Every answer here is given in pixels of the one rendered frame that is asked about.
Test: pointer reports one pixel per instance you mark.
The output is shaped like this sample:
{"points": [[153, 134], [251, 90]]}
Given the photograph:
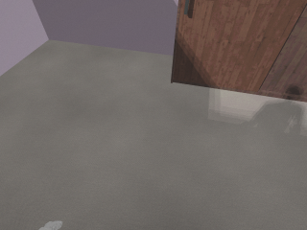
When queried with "left robot hand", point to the left robot hand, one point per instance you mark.
{"points": [[52, 225]]}

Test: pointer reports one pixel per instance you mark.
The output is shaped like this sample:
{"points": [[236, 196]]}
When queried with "wardrobe door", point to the wardrobe door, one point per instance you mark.
{"points": [[232, 43], [288, 73]]}

